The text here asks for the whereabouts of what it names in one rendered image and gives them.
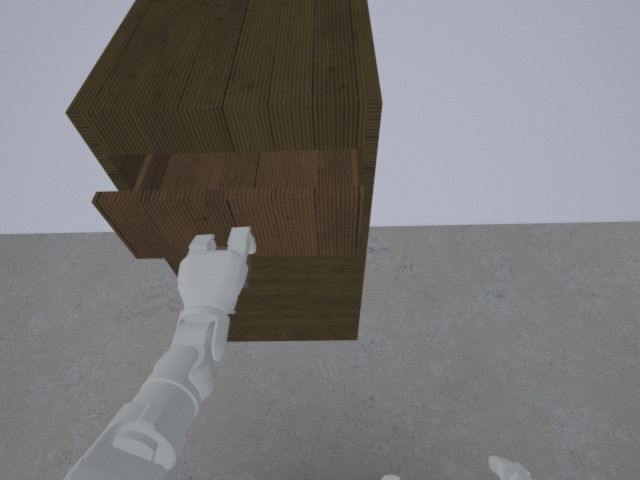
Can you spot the cabinet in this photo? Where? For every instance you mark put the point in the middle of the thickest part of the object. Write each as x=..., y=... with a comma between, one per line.
x=212, y=76

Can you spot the drawer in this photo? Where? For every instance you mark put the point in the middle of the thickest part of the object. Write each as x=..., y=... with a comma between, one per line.
x=297, y=203

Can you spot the left robot hand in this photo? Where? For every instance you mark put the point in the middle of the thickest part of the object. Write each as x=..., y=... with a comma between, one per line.
x=215, y=278

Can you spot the right robot hand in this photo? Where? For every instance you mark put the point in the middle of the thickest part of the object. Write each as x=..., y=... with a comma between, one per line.
x=508, y=470

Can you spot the robot left forearm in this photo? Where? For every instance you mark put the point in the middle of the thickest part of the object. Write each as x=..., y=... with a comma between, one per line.
x=153, y=426

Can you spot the handle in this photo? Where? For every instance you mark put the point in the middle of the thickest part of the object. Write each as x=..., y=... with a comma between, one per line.
x=248, y=264

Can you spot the left robot upper arm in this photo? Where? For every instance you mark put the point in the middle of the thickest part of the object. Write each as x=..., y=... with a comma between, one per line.
x=109, y=463

